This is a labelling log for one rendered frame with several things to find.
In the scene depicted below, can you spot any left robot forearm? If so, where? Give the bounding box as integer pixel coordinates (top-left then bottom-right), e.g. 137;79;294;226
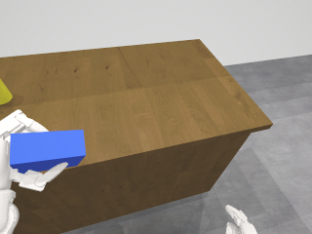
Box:
0;189;20;234

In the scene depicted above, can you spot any table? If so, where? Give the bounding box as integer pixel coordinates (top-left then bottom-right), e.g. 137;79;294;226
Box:
0;39;273;234

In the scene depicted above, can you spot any robot left hand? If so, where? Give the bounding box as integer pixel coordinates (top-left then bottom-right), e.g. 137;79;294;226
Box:
0;109;68;192

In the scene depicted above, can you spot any sponge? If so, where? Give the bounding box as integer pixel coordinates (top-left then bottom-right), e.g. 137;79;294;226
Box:
10;130;86;174

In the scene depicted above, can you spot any robot right hand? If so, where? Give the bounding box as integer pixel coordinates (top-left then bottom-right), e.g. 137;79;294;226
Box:
225;205;257;234

